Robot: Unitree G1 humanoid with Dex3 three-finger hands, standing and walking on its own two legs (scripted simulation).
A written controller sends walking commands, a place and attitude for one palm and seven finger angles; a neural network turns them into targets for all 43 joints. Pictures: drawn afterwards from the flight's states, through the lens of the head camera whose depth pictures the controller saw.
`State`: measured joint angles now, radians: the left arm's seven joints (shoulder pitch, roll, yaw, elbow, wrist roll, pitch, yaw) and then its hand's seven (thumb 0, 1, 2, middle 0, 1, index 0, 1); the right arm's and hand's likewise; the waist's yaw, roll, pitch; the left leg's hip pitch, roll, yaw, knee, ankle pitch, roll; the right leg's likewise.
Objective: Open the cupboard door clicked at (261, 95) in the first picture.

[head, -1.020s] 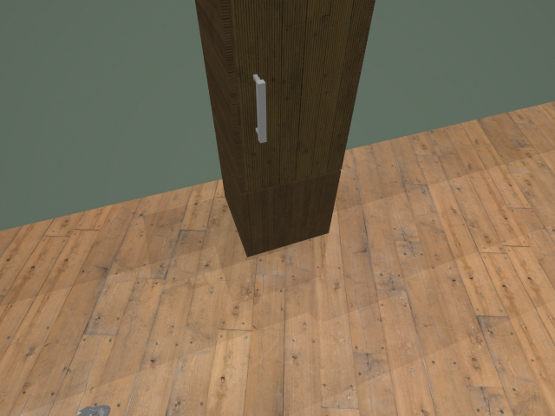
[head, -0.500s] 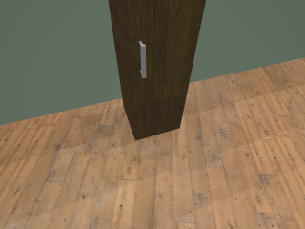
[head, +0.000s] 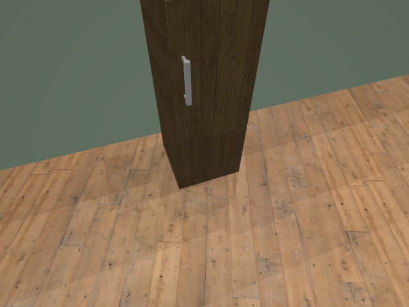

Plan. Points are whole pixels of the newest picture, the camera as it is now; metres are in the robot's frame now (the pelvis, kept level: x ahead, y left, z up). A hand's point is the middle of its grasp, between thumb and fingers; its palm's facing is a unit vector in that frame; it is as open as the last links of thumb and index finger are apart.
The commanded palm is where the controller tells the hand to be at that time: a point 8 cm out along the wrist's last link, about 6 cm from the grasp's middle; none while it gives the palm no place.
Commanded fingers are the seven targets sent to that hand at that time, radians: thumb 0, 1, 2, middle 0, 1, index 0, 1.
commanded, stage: look at it before walking up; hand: left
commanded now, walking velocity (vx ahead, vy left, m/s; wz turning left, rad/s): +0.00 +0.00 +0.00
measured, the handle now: (186, 81) +0.87 +0.12 -0.03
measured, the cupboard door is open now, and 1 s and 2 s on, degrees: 0 0 0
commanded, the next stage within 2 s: walk to a spot facing it in 0.42 s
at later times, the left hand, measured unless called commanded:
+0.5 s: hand out of the picture +0.08 +0.24 -0.15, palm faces -0.03 -0.94 -0.34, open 7.3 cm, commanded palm none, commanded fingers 0.00 0.90 0.90 -0.20 -0.30 -0.20 -0.30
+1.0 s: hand out of the picture +0.07 +0.17 -0.18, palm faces -0.15 -0.95 -0.27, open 7.3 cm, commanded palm none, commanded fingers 0.00 0.90 0.90 -0.20 -0.30 -0.20 -0.30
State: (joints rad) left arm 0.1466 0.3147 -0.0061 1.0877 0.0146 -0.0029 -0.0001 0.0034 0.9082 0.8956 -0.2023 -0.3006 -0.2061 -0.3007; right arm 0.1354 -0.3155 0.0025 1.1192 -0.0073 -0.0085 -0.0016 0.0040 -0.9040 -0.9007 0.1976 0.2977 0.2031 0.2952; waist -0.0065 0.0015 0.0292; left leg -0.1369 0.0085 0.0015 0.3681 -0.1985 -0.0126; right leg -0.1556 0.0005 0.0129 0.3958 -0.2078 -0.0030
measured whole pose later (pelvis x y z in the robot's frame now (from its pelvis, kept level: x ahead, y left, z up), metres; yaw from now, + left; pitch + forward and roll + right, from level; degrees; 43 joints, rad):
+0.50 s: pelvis +0.01 +0.00 +0.00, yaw +0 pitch -2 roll +0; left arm 0.14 0.33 0.00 1.09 0.01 0.00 0.00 0.00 0.91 0.90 -0.20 -0.30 -0.21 -0.30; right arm 0.13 -0.33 0.00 1.12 -0.01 -0.01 0.00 0.00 -0.90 -0.90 0.20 0.30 0.20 0.30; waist 0.00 0.00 0.04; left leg -0.12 0.01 0.00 0.34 -0.20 -0.02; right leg -0.14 0.00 0.02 0.38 -0.21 -0.01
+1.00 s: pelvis -0.02 -0.03 -0.03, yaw -12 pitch -1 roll +1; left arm 0.25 0.19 0.05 0.93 0.02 0.04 -0.01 0.00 0.91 0.90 -0.20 -0.30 -0.21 -0.30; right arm 0.15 -0.23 -0.05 0.98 -0.01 0.06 -0.02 0.00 -0.90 -0.90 0.20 0.30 0.20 0.30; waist 0.02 0.04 0.10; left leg -0.40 0.07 0.04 1.00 -0.48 -0.04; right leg -0.34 0.05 -0.01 0.70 -0.34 -0.07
